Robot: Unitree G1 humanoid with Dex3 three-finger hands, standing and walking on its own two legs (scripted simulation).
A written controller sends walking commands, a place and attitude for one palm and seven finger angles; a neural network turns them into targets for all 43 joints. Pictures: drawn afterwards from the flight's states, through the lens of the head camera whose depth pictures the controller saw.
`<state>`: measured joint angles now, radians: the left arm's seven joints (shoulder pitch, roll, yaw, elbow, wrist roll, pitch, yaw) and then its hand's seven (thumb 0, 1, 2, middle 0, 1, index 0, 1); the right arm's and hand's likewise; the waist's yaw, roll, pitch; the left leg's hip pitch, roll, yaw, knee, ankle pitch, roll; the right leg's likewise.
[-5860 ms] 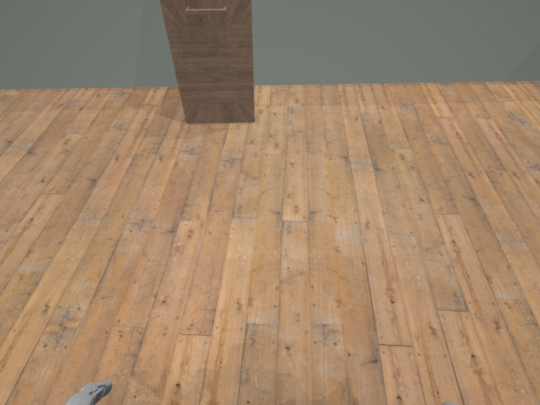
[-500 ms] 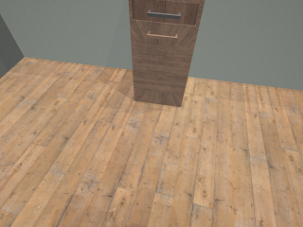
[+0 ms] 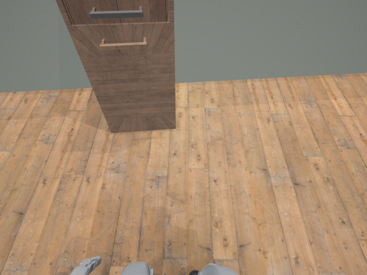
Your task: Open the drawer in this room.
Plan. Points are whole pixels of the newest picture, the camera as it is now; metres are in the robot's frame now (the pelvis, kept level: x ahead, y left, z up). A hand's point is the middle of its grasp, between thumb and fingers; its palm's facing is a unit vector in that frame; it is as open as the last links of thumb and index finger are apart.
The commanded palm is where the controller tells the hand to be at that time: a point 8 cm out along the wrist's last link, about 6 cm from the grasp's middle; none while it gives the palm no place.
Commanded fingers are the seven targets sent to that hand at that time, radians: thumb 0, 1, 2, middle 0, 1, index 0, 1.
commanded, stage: walk to a spot facing it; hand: left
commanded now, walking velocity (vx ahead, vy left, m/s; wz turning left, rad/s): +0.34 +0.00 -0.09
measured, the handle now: (117, 11) +0.98 +0.28 +0.05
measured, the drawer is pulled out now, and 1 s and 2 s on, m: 0.00 0.00 0.00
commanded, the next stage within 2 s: turn to face it in 0.14 s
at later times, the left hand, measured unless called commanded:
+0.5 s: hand (94, 264) +0.16 +0.23 -0.17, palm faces +0.03 -0.99 -0.17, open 7.4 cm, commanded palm none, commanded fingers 0.00 0.90 0.90 -0.20 -0.30 -0.20 -0.30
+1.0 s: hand (111, 210) +0.28 +0.20 -0.13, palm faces +0.12 -0.96 -0.26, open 7.3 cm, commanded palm none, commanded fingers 0.00 0.90 0.90 -0.20 -0.30 -0.20 -0.30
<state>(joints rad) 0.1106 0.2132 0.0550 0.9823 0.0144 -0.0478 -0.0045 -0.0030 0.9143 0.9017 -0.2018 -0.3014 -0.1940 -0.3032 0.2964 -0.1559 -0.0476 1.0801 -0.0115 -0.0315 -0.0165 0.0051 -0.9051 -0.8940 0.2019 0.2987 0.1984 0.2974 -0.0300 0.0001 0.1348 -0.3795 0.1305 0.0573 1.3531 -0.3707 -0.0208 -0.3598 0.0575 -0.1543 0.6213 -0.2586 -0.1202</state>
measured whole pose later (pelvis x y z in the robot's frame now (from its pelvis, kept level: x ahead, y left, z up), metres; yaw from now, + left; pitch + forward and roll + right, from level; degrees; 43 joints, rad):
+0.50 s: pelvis +0.20 +0.06 +0.01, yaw -4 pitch -1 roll -1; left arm 0.35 0.15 0.03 1.15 0.01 -0.03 0.04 0.00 0.91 0.90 -0.20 -0.30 -0.20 -0.30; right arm 0.12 -0.12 -0.02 1.02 0.00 -0.07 -0.03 -0.02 -0.92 -0.89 0.20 0.30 0.20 0.30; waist 0.04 -0.02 0.09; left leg -0.29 0.03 0.14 0.55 -0.24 0.06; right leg -0.29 -0.02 -0.04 0.99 -0.53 0.02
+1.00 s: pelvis +0.25 +0.02 +0.02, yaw +5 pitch -1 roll +1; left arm 0.25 0.15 0.03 1.06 0.02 -0.03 0.04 0.00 0.93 0.90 -0.21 -0.30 -0.20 -0.30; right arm 0.30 -0.16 -0.05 1.11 -0.02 0.02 0.00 0.00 -0.91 -0.89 0.20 0.30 0.20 0.30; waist -0.01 0.04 0.00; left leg -0.37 0.04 0.04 0.89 -0.39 -0.01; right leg -0.14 -0.03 -0.13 0.42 -0.27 -0.04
